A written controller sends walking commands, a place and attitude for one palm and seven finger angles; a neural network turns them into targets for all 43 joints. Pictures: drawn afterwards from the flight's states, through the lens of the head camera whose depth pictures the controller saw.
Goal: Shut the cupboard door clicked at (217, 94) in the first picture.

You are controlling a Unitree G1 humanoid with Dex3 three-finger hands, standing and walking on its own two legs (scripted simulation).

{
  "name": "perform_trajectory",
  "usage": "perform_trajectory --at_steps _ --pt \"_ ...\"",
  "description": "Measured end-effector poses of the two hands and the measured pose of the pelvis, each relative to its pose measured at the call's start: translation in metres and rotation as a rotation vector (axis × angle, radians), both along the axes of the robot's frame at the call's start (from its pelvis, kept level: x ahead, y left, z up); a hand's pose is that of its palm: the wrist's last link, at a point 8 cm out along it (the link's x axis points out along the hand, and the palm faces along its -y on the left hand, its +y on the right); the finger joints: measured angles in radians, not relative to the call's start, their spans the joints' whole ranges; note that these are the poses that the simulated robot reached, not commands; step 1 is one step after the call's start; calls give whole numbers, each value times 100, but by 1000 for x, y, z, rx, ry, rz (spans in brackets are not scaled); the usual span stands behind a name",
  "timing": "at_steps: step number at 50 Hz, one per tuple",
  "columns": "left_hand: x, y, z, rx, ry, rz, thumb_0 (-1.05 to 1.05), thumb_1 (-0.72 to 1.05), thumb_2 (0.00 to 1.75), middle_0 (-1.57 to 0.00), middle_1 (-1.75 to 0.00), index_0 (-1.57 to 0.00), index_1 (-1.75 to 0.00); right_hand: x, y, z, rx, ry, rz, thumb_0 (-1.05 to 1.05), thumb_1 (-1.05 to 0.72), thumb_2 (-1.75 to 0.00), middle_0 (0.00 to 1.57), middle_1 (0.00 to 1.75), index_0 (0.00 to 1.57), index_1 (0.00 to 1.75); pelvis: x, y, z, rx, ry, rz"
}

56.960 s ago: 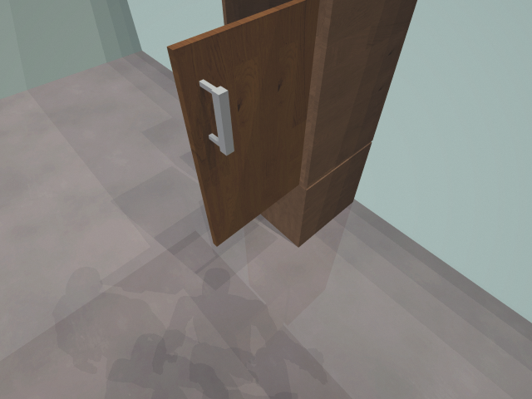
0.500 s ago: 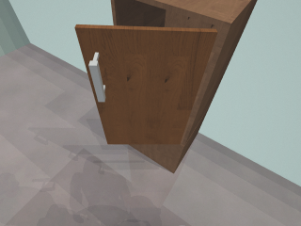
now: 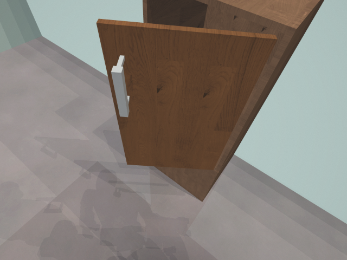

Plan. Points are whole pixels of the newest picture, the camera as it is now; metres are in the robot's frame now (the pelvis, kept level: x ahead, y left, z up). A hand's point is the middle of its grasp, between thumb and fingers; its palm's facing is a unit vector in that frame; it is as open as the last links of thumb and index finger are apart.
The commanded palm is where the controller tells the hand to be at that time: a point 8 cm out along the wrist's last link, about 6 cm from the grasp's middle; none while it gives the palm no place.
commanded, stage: come to a stop and stand still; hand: left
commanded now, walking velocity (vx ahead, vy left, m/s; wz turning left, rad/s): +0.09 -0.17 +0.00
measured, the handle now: (123, 87) +0.47 +0.16 +0.12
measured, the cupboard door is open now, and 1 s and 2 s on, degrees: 35 35 35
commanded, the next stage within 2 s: look again from close up in 0.78 s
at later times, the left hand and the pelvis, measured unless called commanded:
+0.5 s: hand out of the picture -0.02 +0.14 -0.16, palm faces -0.02 -0.98 -0.18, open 7.3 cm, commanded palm none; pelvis -0.03 -0.03 +0.02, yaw -1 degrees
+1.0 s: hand out of the picture -0.03 +0.12 -0.17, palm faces -0.02 -0.99 -0.16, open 7.4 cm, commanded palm none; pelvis -0.02 -0.03 +0.01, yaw -1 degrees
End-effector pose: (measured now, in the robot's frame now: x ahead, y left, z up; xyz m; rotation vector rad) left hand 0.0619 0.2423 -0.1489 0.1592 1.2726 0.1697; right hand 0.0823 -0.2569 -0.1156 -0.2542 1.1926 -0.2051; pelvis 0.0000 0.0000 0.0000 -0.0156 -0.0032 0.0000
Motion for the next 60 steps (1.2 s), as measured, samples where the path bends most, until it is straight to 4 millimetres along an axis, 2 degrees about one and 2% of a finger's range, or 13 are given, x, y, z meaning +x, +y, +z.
perform_trajectory --at_steps 5,10,14,19,26,30,34,41,47,53,60 --pt "-25 15 4 -1 45 23 0 91 90 -20 -30 -20 -30 -6 23 10 5 -11 34 0 -90 -90 20 30 20 30 -5 5 9 -3 -9 -7" --pt "-52 14 12 -8 102 20 0 91 90 -20 -30 -20 -30 -24 36 8 49 12 14 0 -90 -90 21 30 20 30 -11 6 16 -12 -3 -17" --pt "-65 3 15 -10 133 -2 0 91 90 -20 -30 -20 -30 -47 28 2 64 42 -33 -1 -92 -90 21 30 20 30 -17 1 16 -8 1 -23" --pt "-75 -20 15 -4 133 -22 0 91 90 -20 -30 -20 -30 -87 11 -13 94 123 -87 0 -91 -90 21 30 20 30 -25 -13 11 16 0 -26" --pt "-82 -52 18 -32 132 -38 1 92 90 -20 -30 -20 -30 -137 3 -14 119 228 -127 0 -91 -90 20 30 20 30 -26 -27 16 18 -18 -23" --pt "-85 -61 16 -40 138 -31 1 93 90 -20 -30 -20 -30 -158 4 -13 128 280 -141 0 -91 -90 20 30 20 30 -25 -34 17 17 -23 -21" --pt "-88 -68 15 -48 144 -21 1 93 90 -20 -30 -20 -30 -169 6 -13 137 316 -147 0 -91 -90 20 30 20 30 -24 -38 17 16 -23 -17" --pt "-93 -77 14 -65 164 -5 0 92 90 -20 -30 -20 -30 -164 11 -13 147 320 -141 0 -90 -90 20 30 20 30 -20 -41 17 16 -19 -14" --pt "-94 -78 13 -59 152 -18 0 91 90 -20 -30 -20 -30 -136 12 -19 150 250 -116 0 -90 -90 20 30 20 30 -18 -35 12 -7 -5 -25" --pt "-84 -58 11 -32 119 -30 0 91 90 -20 -30 -20 -30 -103 14 -25 130 138 -86 1 -93 -90 20 30 20 30 -15 -22 6 3 -11 -25" --pt "-63 -30 14 9 75 -46 0 91 90 -20 -30 -20 -30 -78 17 -23 119 89 -55 1 -93 -90 20 30 20 30 -10 -12 6 18 -11 -36"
